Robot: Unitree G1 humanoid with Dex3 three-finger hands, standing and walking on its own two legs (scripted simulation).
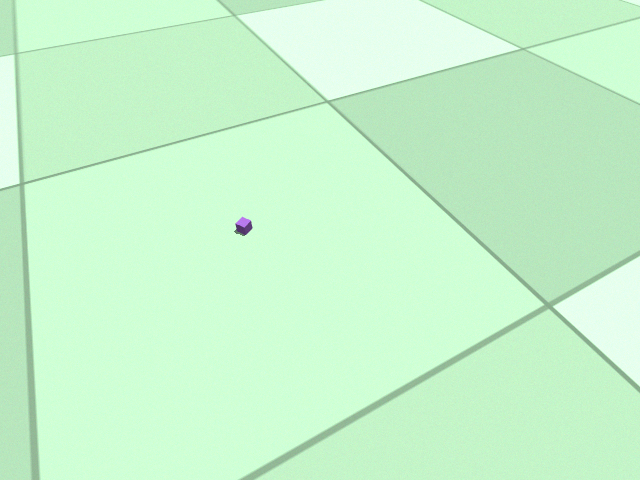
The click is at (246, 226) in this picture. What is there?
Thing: cube
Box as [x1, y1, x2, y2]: [235, 217, 251, 234]
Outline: 241,217 235,223 237,231 246,234 251,228 250,220
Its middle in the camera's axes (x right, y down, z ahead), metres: -0.34 -0.06 +1.72
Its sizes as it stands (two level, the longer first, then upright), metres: 0.048 0.048 0.048
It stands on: the floor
